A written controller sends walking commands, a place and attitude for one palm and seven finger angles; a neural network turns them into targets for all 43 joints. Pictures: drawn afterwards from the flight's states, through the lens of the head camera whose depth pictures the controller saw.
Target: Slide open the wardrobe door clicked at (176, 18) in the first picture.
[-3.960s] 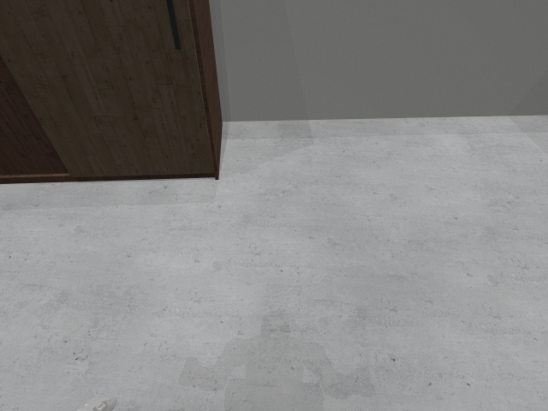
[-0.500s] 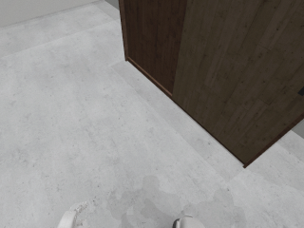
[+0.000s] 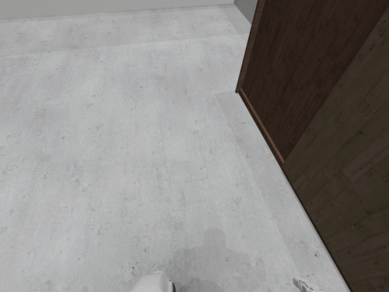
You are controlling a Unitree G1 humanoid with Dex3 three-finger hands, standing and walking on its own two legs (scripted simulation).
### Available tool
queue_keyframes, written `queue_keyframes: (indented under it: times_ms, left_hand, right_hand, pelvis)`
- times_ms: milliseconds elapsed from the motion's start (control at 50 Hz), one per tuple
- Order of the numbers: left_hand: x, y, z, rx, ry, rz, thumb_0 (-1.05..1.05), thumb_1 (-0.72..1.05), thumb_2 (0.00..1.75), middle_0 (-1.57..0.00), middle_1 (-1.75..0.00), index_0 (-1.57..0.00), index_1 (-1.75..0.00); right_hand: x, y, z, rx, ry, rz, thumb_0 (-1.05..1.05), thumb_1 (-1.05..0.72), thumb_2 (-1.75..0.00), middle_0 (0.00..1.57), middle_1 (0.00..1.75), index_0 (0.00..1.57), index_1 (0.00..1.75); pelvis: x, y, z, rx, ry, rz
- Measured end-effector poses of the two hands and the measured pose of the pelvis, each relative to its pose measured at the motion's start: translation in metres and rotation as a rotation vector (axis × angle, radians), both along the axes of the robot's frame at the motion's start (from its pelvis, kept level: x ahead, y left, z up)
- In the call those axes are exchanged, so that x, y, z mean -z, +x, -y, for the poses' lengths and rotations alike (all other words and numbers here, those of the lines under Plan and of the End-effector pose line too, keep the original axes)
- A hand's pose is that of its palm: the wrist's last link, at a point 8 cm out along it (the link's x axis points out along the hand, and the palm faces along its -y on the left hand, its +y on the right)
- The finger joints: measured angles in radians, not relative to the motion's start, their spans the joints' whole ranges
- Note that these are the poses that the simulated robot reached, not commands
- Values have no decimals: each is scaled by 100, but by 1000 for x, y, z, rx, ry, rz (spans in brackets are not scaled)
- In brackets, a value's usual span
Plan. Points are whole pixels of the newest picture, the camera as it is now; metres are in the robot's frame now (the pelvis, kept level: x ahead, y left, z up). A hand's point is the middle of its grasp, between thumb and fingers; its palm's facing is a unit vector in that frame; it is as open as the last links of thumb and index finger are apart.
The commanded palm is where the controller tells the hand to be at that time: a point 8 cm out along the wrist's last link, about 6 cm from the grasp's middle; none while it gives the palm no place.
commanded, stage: walk to a spot facing it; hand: right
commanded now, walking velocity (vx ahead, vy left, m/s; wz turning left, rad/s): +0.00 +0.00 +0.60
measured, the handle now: out of the picture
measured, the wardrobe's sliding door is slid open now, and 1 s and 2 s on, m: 0.00 0.00 0.00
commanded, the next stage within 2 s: turn to face it in 1.72 s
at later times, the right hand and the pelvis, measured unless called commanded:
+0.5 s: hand (296, 288) +0.17 -0.23 -0.16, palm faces -0.21 +0.96 -0.19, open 7.4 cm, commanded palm none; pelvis +0.04 -0.05 +0.02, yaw +17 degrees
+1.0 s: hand (250, 246) +0.25 -0.12 -0.13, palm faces -0.58 +0.76 -0.28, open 7.4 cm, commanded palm none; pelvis +0.02 -0.03 +0.01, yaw +36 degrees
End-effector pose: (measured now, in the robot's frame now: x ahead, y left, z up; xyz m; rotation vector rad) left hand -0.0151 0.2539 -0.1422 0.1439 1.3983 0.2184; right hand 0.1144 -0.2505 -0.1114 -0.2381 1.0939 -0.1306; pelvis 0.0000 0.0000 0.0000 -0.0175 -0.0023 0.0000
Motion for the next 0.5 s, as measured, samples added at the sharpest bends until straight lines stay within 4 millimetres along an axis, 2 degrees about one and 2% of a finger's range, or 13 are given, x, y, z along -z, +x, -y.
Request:
queue_keyframes:
  times_ms: [40,80,200,300,360,420,500]
  left_hand:
    - [8,6,-4,-21,-6,-17,0,91,90,-20,-30,-20,-29]
    - [6,19,-5,-32,-9,0,0,91,90,-20,-30,-20,-29]
    - [-14,72,0,-45,-10,143,1,91,90,-20,-30,-20,-29]
    - [-28,100,8,-62,11,231,0,91,90,-20,-30,-20,-29]
    - [-35,108,16,-78,36,263,0,90,90,-20,-30,-20,-29]
    - [-41,108,26,-100,73,283,0,90,90,-20,-30,-20,-29]
    - [-53,88,44,-141,112,272,0,90,90,-20,-30,-20,-29]
  right_hand:
    - [0,16,-7,-22,-12,14,1,-91,-90,20,29,20,30]
    - [-3,22,-12,-30,-19,3,1,-91,-90,20,29,20,30]
    - [-10,32,-20,-71,-16,-57,1,-91,-90,20,30,20,30]
    - [-8,41,-16,-111,9,-70,1,-91,-90,20,30,20,30]
    - [-2,47,-7,-129,24,-75,1,-91,-90,20,30,20,30]
    - [8,52,8,-144,41,-84,1,-91,-90,20,30,20,30]
    - [15,61,26,-179,55,-115,1,-91,-90,20,30,20,30]
  pelvis:
    - [3,6,-3,-23,4,5]
    - [0,10,-5,-42,4,12]
    - [-16,22,-3,-108,-2,-4]
    - [-19,30,9,-167,1,-19]
    - [-18,33,21,-201,9,-25]
    - [-14,35,36,-236,22,-31]
    - [-17,38,53,-292,26,-22]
